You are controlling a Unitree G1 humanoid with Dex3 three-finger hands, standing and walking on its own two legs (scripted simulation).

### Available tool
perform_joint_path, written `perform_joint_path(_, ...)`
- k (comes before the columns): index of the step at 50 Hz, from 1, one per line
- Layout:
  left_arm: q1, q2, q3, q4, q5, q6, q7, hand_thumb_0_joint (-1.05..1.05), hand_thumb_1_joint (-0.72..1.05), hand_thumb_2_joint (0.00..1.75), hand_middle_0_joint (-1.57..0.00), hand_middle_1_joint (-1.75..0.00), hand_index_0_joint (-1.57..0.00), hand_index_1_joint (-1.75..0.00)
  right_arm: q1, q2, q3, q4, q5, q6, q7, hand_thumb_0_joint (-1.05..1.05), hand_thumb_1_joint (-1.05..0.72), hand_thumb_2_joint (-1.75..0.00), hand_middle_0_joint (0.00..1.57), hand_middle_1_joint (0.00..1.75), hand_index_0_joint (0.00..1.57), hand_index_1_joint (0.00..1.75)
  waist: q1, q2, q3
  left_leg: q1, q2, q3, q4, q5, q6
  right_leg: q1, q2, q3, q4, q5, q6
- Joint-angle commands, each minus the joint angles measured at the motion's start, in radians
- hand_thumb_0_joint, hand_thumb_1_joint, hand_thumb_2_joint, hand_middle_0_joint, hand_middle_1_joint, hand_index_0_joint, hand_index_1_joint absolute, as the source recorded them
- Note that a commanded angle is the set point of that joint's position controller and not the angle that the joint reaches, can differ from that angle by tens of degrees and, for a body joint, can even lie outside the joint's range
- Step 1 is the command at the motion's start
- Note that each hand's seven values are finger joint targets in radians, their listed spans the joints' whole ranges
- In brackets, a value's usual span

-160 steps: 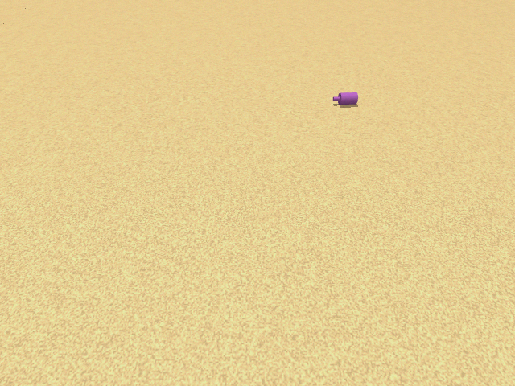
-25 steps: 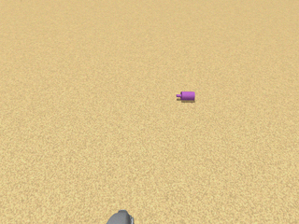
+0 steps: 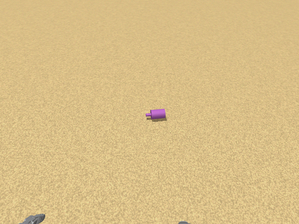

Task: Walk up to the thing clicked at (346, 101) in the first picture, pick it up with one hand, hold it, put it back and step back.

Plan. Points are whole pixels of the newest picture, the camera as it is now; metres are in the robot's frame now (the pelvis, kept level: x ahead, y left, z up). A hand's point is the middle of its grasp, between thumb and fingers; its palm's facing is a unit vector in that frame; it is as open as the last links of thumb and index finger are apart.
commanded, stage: walk up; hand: left
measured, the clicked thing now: (155, 114) +1.13 -0.10 -0.71
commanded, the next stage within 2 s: none
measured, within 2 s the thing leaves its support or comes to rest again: neither
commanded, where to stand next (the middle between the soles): +0.75 -0.37 m, yaw +8 degrees
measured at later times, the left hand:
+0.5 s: hand (97, 220) +0.19 +0.16 -0.15, palm faces +0.07 -0.95 -0.31, open 7.4 cm
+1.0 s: hand (133, 145) +0.44 +0.05 -0.13, palm faces +0.01 -0.91 -0.42, open 7.4 cm
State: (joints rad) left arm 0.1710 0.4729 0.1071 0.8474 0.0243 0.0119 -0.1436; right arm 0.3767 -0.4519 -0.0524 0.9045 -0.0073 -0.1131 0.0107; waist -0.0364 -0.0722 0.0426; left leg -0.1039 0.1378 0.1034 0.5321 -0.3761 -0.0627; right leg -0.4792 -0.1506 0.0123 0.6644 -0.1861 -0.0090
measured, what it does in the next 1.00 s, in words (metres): walks ahead: right foot, then left foot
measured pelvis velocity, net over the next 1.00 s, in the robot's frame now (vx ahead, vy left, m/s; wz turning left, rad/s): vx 0.37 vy -0.25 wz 0.04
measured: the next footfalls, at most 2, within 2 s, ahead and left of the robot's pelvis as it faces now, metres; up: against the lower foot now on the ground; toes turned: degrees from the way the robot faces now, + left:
right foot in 0.02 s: +0.16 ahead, -0.17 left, +0.00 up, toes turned -5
left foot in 0.50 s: +0.36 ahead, -0.01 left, +0.00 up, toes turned +8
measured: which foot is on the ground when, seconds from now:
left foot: down 0.00-0.06, up 0.08-0.48, down 0.50-0.94, up 0.96-1.00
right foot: up 0.00-0.00, down 0.02-0.54, up 0.56-0.92, down 0.94-1.00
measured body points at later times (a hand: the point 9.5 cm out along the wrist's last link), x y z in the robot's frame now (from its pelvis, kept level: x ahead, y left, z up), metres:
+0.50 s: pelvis +0.20 -0.11 +0.00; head +0.22 -0.08 +0.45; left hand +0.19 +0.21 -0.13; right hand +0.31 -0.43 -0.09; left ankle +0.32 -0.01 -0.72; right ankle +0.12 -0.17 -0.72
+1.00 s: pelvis +0.37 -0.25 -0.01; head +0.37 -0.26 +0.43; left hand +0.44 +0.10 -0.10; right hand +0.42 -0.61 -0.12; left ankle +0.32 -0.04 -0.70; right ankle +0.43 -0.39 -0.72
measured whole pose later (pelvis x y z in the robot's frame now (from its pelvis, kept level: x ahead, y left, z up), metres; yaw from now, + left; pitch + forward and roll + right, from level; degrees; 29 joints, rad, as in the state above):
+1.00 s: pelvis +0.37 -0.25 -0.01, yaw +2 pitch -3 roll +0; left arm 0.27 0.45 0.11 0.84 0.04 -0.01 -0.11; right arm 0.34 -0.50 -0.08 0.93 -0.01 -0.05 -0.02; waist 0.01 0.03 0.04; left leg -0.31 0.15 -0.05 0.93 -0.50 0.04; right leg -0.41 -0.09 -0.06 0.77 -0.31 0.03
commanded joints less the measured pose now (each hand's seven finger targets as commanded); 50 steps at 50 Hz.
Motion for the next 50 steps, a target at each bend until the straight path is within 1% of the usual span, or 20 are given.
perform_joint_path(1, 0.171, 0.197, 0.086, -0.003, 0.008, -0.042, 0.026, 0.0, 0.9, 0.9, -0.2, -0.3, -0.2, -0.3, -0.065, -0.235, -0.067, -0.077, -0.005, -0.015, -0.032, 0.0, -0.9, -0.9, 0.2, 0.3, 0.2, 0.3, 0.16, 0.024, -0.115, -0.281, 0.067, -0.002, 0.235, 0.246, 0.165, 0.454, 0.097, -0.063, -0.102, -0.091, -0.039)
perform_joint_path(2, 0.282, 0.273, 0.111, 0.014, 0.022, -0.054, 0.045, 0.0, 0.9, 0.9, -0.2, -0.3, -0.2, -0.3, -0.013, -0.147, -0.037, -0.084, 0.001, -0.012, -0.03, 0.0, -0.9, -0.9, 0.2, 0.3, 0.2, 0.3, 0.211, -0.231, -0.158, -0.447, -0.049, 0.038, 0.554, 0.17, 0.126, 0.579, -0.025, 0.151, -0.249, -0.28, -0.087)
perform_joint_path(3, 0.262, 0.335, 0.11, -0.009, 0.009, -0.061, 0.059, 0.0, 0.9, 0.9, -0.2, -0.3, -0.2, -0.3, -0.007, -0.119, -0.021, -0.111, 0.018, -0.012, -0.036, 0.0, -0.9, -0.9, 0.2, 0.3, 0.2, 0.3, 0.185, -0.362, -0.123, -0.677, -0.162, -0.005, 0.675, -0.139, 0.092, 0.628, -0.215, 0.511, -0.416, -0.243, -0.152)
perform_joint_path(4, 0.205, 0.34, 0.11, -0.023, -0.01, -0.056, 0.065, 0.0, 0.9, 0.9, -0.2, -0.3, -0.2, -0.3, -0.036, -0.206, -0.046, -0.102, 0.002, 0.0, -0.048, 0.0, -0.9, -0.9, 0.2, 0.3, 0.2, 0.3, 0.172, -0.262, -0.111, -0.666, -0.084, -0.072, 0.762, -0.159, 0.102, 0.578, -0.255, 0.568, -0.415, -0.261, -0.224)
perform_joint_path(6, 0.116, 0.262, 0.085, -0.057, -0.026, -0.051, 0.08, 0.0, 0.9, 0.9, -0.2, -0.3, -0.2, -0.3, -0.062, -0.216, -0.052, -0.057, 0.026, 0.003, -0.043, 0.0, -0.9, -0.9, 0.2, 0.3, 0.2, 0.3, 0.119, -0.124, -0.022, -0.568, -0.033, -0.173, 0.713, -0.018, 0.112, 0.353, -0.164, 0.354, -0.411, -0.168, -0.16)
perform_joint_path(9, 0.045, 0.187, 0.055, -0.068, -0.012, -0.066, 0.084, 0.0, 0.9, 0.9, -0.2, -0.3, -0.2, -0.3, 0.025, -0.192, -0.05, -0.012, 0.022, 0.017, -0.021, 0.0, -0.9, -0.9, 0.2, 0.3, 0.2, 0.3, 0.055, -0.143, 0.013, -0.456, -0.025, -0.128, 0.563, 0.109, 0.106, 0.236, -0.034, 0.123, -0.392, -0.049, -0.109)
perform_joint_path(17, 0.153, 0.166, 0.045, -0.107, 0.006, -0.073, 0.079, 0.0, 0.9, 0.9, -0.2, -0.3, -0.2, -0.3, -0.125, -0.174, -0.05, -0.066, 0.005, 0.023, -0.008, 0.0, -0.9, -0.9, 0.2, 0.3, 0.2, 0.3, 0.121, -0.029, 0.075, -0.511, -0.039, -0.111, 0.26, 0.15, 0.066, 0.336, -0.09, 0.107, -0.449, -0.059, -0.143)
perform_joint_path(20, 0.18, 0.153, 0.04, -0.108, 0.006, -0.062, 0.084, 0.0, 0.9, 0.9, -0.2, -0.3, -0.2, -0.3, -0.152, -0.147, -0.044, -0.087, 0.007, 0.014, -0.012, 0.0, -0.9, -0.9, 0.2, 0.3, 0.2, 0.3, 0.127, -0.012, 0.05, -0.46, -0.059, -0.058, 0.144, 0.198, 0.081, 0.423, -0.073, 0.058, -0.354, 0.223, -0.117)
perform_joint_path(22, 0.166, 0.159, 0.04, -0.118, 0.006, -0.054, 0.086, 0.0, 0.9, 0.9, -0.2, -0.3, -0.2, -0.3, -0.109, -0.14, -0.045, -0.084, 0.009, 0.01, -0.018, 0.0, -0.9, -0.9, 0.2, 0.3, 0.2, 0.3, 0.101, 0.006, 0.017, -0.339, -0.086, -0.015, 0.091, 0.192, 0.098, 0.41, -0.067, 0.025, -0.277, 0.35, -0.115)
perform_joint_path(24, 0.15, 0.162, 0.033, -0.137, 0.003, -0.05, 0.088, 0.0, 0.9, 0.9, -0.2, -0.3, -0.2, -0.3, 0.02, -0.159, -0.064, -0.055, 0.007, 0.005, -0.035, 0.0, -0.9, -0.9, 0.2, 0.3, 0.2, 0.3, 0.015, 0.068, -0.031, -0.032, -0.138, 0.003, 0.017, 0.22, 0.127, 0.236, -0.024, -0.024, -0.079, 0.39, -0.093)
perform_joint_path(25, 0.168, 0.126, 0.02, -0.146, 0.001, -0.052, 0.09, 0.0, 0.9, 0.9, -0.2, -0.3, -0.2, -0.3, 0.123, -0.204, -0.081, -0.032, -0.001, 0.001, -0.046, 0.0, -0.9, -0.9, 0.2, 0.3, 0.2, 0.3, -0.037, 0.157, -0.084, 0.15, -0.095, -0.07, -0.02, 0.208, 0.164, 0.123, 0.031, -0.056, 0.132, 0.338, -0.062)
perform_joint_path(27, 0.233, 0.093, 0.022, -0.149, -0.002, -0.042, 0.094, 0.0, 0.9, 0.9, -0.2, -0.3, -0.2, -0.3, 0.197, -0.329, -0.116, -0.068, -0.011, 0.004, -0.069, 0.0, -0.9, -0.9, 0.2, 0.3, 0.2, 0.3, -0.051, 0.295, -0.173, 0.352, 0.342, -0.803, -0.184, -0.013, 0.356, -0.256, 0.199, -0.017, 0.563, -0.401, 0.029)
perform_joint_path(28, 0.208, 0.222, 0.046, -0.139, 0.006, -0.028, 0.099, 0.0, 0.9, 0.9, -0.2, -0.3, -0.2, -0.3, 0.137, -0.333, -0.128, -0.079, 0.025, 0.007, -0.073, 0.0, -0.9, -0.9, 0.2, 0.3, 0.2, 0.3, -0.044, 0.161, -0.15, 0.262, 0.411, -0.883, -0.242, -0.161, 0.421, -0.248, 0.113, 0.111, 0.65, -0.377, 0.003)
perform_joint_path(31, 0.172, 0.173, 0.039, -0.109, 0.0, -0.027, 0.083, 0.0, 0.9, 0.9, -0.2, -0.3, -0.2, -0.3, -0.008, -0.234, -0.081, -0.112, 0.015, -0.002, -0.07, 0.0, -0.9, -0.9, 0.2, 0.3, 0.2, 0.3, 0.01, 0.068, 0.003, -0.018, 0.227, -0.446, -0.245, 0.129, 0.308, -0.162, 0.076, 0.135, 0.604, -0.212, 0.001)
perform_joint_path(34, 0.227, 0.136, 0.039, -0.076, 0.0, -0.008, 0.061, 0.0, 0.9, 0.9, -0.2, -0.3, -0.2, -0.3, -0.053, -0.241, -0.076, -0.105, 0.013, -0.017, -0.054, 0.0, -0.9, -0.9, 0.2, 0.3, 0.2, 0.3, 0.058, 0.162, 0.055, -0.209, 0.149, -0.233, -0.245, 0.145, 0.274, -0.054, 0.042, 0.08, 0.505, -0.147, 0.012)
perform_joint_path(41, 0.104, 0.13, 0.048, -0.085, -0.001, -0.004, 0.021, 0.0, 0.9, 0.9, -0.2, -0.3, -0.2, -0.3, -0.11, -0.321, -0.102, -0.105, -0.007, -0.024, -0.034, 0.0, -0.9, -0.9, 0.2, 0.3, 0.2, 0.3, 0.053, 0.287, 0.054, -0.311, 0.119, -0.153, -0.266, -0.158, 0.242, 0.1, 0.011, -0.011, 0.077, -0.04, 0.01)
perform_joint_path(46, 0.231, 0.181, 0.078, -0.018, 0.015, -0.023, 0.038, 0.0, 0.9, 0.9, -0.2, -0.3, -0.2, -0.3, -0.123, -0.264, -0.088, -0.09, -0.016, 0.011, -0.035, 0.0, -0.9, -0.9, 0.2, 0.3, 0.2, 0.3, 0.131, 0.093, -0.029, -0.386, 0.069, -0.093, 0.057, -0.232, 0.191, 0.352, 0.086, -0.092, -0.032, -0.134, -0.003)
perform_joint_path(47, 0.311, 0.229, 0.095, 0.004, 0.021, -0.037, 0.052, 0.0, 0.9, 0.9, -0.2, -0.3, -0.2, -0.3, -0.073, -0.182, -0.06, -0.081, -0.021, 0.02, -0.037, 0.0, -0.9, -0.9, 0.2, 0.3, 0.2, 0.3, 0.171, -0.132, -0.044, -0.462, -0.009, -0.021, 0.36, -0.185, 0.164, 0.434, 0.057, 0.013, -0.153, -0.295, -0.02)
perform_joint_path(48, 0.357, 0.3, 0.103, -0.01, 0.03, -0.051, 0.069, 0.0, 0.9, 0.9, -0.2, -0.3, -0.2, -0.3, -0.065, -0.097, -0.027, -0.1, -0.009, 0.021, -0.039, 0.0, -0.9, -0.9, 0.2, 0.3, 0.2, 0.3, 0.2, -0.344, -0.01, -0.659, -0.157, -0.045, 0.646, -0.213, 0.12, 0.452, -0.118, 0.377, -0.348, -0.464, -0.073)
perform_joint_path(50, 0.21, 0.336, 0.093, -0.067, 0.004, -0.054, 0.082, 0.0, 0.9, 0.9, -0.2, -0.3, -0.2, -0.3, -0.098, -0.209, -0.057, -0.1, 0.001, 0.021, -0.054, 0.0, -0.9, -0.9, 0.2, 0.3, 0.2, 0.3, 0.143, -0.249, 0.036, -0.692, -0.091, -0.15, 0.738, -0.145, 0.109, 0.359, -0.259, 0.602, -0.484, -0.408, -0.206)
